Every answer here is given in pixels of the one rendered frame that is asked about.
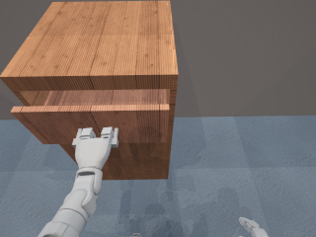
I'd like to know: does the cabinet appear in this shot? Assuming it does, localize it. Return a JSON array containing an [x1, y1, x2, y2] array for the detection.
[[0, 0, 179, 181]]

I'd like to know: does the drawer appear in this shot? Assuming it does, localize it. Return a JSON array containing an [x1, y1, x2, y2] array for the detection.
[[10, 89, 170, 144]]

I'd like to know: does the right robot hand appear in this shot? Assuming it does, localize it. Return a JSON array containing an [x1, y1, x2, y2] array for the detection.
[[238, 217, 269, 237]]

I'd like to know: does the left robot hand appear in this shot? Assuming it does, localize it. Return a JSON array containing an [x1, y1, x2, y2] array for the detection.
[[75, 126, 115, 171]]

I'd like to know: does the handle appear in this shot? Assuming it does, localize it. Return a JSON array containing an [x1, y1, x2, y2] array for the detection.
[[72, 127, 119, 148]]

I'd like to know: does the left robot forearm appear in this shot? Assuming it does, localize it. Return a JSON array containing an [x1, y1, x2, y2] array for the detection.
[[38, 167, 103, 237]]

